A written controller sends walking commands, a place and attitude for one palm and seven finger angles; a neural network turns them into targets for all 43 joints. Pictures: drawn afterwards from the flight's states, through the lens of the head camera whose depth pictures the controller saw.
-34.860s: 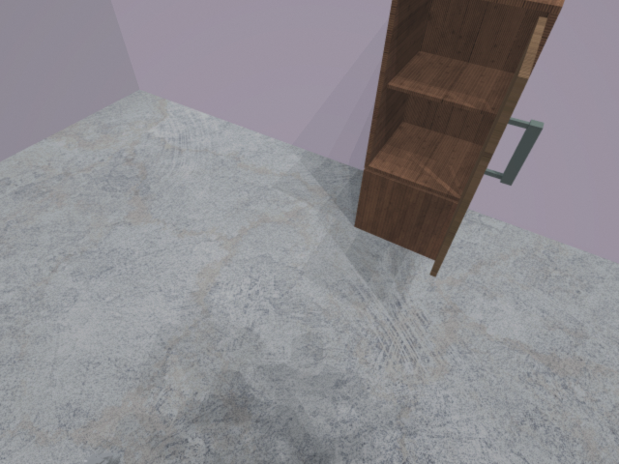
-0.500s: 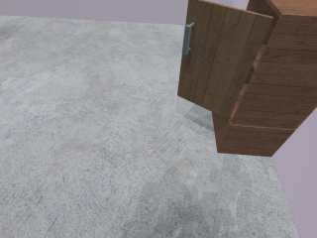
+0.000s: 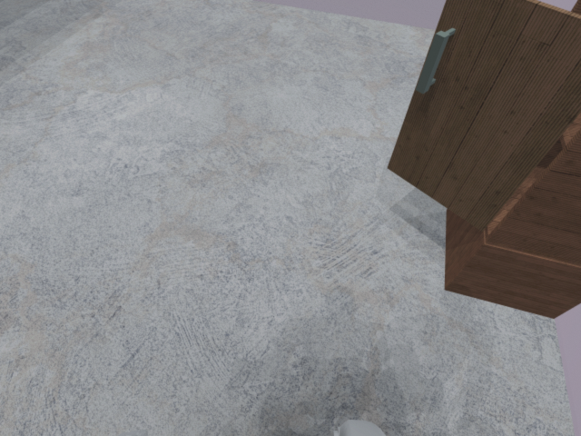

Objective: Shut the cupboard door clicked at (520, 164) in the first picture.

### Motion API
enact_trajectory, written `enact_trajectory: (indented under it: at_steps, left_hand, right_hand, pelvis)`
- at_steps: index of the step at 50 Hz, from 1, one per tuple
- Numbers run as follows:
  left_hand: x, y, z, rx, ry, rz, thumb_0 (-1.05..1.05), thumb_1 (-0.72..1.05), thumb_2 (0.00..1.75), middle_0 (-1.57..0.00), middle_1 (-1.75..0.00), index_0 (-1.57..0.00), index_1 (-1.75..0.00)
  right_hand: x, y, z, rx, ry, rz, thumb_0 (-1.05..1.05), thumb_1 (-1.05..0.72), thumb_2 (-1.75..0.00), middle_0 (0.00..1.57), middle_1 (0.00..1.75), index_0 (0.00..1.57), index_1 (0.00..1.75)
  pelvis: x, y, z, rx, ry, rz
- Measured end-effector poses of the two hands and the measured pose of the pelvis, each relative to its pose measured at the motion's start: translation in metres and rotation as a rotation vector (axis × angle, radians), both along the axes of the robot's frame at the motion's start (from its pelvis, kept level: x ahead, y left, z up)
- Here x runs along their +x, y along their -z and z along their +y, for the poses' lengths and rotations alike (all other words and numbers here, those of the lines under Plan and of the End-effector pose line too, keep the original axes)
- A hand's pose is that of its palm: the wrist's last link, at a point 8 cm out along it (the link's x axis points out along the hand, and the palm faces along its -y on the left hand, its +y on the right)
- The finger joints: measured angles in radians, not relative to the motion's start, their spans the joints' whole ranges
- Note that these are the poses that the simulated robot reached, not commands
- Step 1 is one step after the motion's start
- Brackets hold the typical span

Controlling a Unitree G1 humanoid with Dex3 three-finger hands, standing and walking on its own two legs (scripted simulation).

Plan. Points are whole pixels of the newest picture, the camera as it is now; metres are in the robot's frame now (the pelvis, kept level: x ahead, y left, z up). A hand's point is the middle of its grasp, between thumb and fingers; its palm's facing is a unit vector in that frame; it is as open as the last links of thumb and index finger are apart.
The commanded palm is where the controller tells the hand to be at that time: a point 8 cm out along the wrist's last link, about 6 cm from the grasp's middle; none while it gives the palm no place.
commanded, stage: walk to a spot facing it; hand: left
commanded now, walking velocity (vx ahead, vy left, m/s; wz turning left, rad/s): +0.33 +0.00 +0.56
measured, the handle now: (436, 61) +0.93 -0.34 +0.02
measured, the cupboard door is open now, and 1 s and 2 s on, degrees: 59 59 59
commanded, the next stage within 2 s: turn to face it in 0.62 s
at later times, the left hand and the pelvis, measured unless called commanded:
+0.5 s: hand out of the picture +0.07 +0.12 -0.15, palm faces +0.39 -0.88 -0.26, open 7.3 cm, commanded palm none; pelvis +0.13 -0.05 +0.01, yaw +22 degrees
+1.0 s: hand (162, 371) +0.24 +0.22 -0.17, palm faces +0.50 -0.84 -0.19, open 7.3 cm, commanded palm none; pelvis +0.28 +0.04 +0.00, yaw +27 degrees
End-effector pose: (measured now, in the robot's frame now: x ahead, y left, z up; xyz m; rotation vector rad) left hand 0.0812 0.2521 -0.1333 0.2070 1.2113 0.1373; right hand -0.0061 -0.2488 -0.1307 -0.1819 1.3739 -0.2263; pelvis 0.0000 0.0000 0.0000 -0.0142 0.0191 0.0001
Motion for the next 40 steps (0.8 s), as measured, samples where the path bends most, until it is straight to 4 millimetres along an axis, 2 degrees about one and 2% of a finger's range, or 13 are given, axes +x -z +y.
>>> enact_trajectory:
  at_steps: [7,12,16,20,23,26,30,33,35,37,40]
  left_hand:
    - [0.043,-0.024,-0.01,0.032,-0.035,-0.113,0.01,0.91,0.9,-0.2,-0.3,-0.2,-0.3]
    - [0.059,-0.028,-0.028,0.067,-0.082,-0.175,0.01,0.91,0.9,-0.2,-0.3,-0.2,-0.3]
    - [0.037,-0.028,-0.044,0.076,-0.19,-0.126,0.0,0.91,0.9,-0.2,-0.3,-0.2,-0.3]
    - [0.004,-0.026,-0.063,0.048,-0.3,-0.008,0.0,0.91,0.9,-0.2,-0.3,-0.2,-0.3]
    - [-0.021,-0.022,-0.079,0.02,-0.39,0.072,0.0,0.91,0.9,-0.2,-0.3,-0.2,-0.3]
    - [-0.047,-0.017,-0.096,-0.012,-0.483,0.157,0.0,0.91,0.9,-0.2,-0.3,-0.2,-0.3]
    - [-0.078,-0.012,-0.115,-0.065,-0.596,0.285,0.0,0.91,0.9,-0.2,-0.3,-0.2,-0.3]
    - [-0.092,-0.007,-0.119,-0.105,-0.66,0.372,0.01,0.91,0.9,-0.2,-0.3,-0.2,-0.3]
    - [-0.095,0.001,-0.112,-0.127,-0.688,0.409,0.01,0.91,0.9,-0.2,-0.3,-0.21,-0.3]
    - [-0.086,0.011,-0.095,-0.122,-0.702,0.415,0.01,0.91,0.9,-0.2,-0.3,-0.21,-0.3]
    - [-0.047,0.016,-0.06,-0.078,-0.702,0.333,0.01,0.91,0.9,-0.2,-0.3,-0.2,-0.3]
  right_hand:
    - [0.033,-0.001,-0.022,0.021,-0.067,0.022,0.0,-0.91,-0.9,0.21,0.3,0.2,0.3]
    - [0.077,0.016,-0.051,0.039,-0.126,0.027,0.0,-0.91,-0.9,0.21,0.3,0.2,0.3]
    - [0.138,0.016,-0.063,0.043,-0.212,0.002,0.0,-0.91,-0.9,0.21,0.3,0.2,0.3]
    - [0.211,0.006,-0.056,0.06,-0.298,-0.068,0.01,-0.91,-0.9,0.2,0.3,0.2,0.3]
    - [0.267,0.002,-0.04,0.072,-0.382,-0.104,0.0,-0.91,-0.9,0.2,0.3,0.2,0.3]
    - [0.323,0.001,-0.011,0.085,-0.481,-0.135,0.0,-0.91,-0.9,0.2,0.3,0.19,0.3]
    - [0.399,0.0,0.046,0.112,-0.621,-0.2,0.0,-0.91,-0.9,0.2,0.3,0.19,0.3]
    - [0.45,-0.001,0.097,0.132,-0.71,-0.281,0.0,-0.91,-0.9,0.2,0.3,0.19,0.3]
    - [0.477,0.001,0.124,0.136,-0.749,-0.354,0.0,-0.91,-0.9,0.2,0.3,0.2,0.3]
    - [0.492,0.001,0.141,0.134,-0.762,-0.389,0.0,-0.91,-0.9,0.2,0.3,0.2,0.3]
    - [0.495,-0.003,0.151,0.115,-0.773,-0.368,0.0,-0.91,-0.9,0.2,0.3,0.2,0.3]
  pelvis:
    - [0.023,-0.006,-0.021,0.005,-0.092,0.022]
    - [0.051,0.004,-0.047,0.032,-0.165,0.02]
    - [0.074,0.0,-0.057,0.036,-0.229,0.001]
    - [0.101,-0.009,-0.059,0.049,-0.299,0.003]
    - [0.121,-0.01,-0.057,0.055,-0.354,0.002]
    - [0.14,-0.008,-0.051,0.055,-0.404,-0.001]
    - [0.165,-0.002,-0.035,0.051,-0.455,-0.001]
    - [0.186,0.007,-0.016,0.053,-0.49,-0.001]
    - [0.2,0.02,0.002,0.018,-0.496,-0.005]
    - [0.21,0.026,0.011,0.027,-0.51,-0.011]
    - [0.224,0.02,0.02,0.036,-0.517,-0.017]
